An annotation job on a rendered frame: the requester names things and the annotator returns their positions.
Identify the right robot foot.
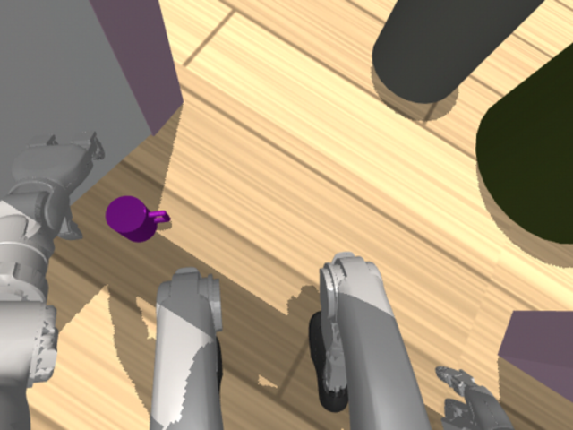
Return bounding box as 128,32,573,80
309,311,348,412

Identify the right robot hand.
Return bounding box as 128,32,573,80
435,366,514,430

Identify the left robot arm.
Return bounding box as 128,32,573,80
0,177,70,430

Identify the left robot hand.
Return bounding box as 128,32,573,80
12,131,105,240

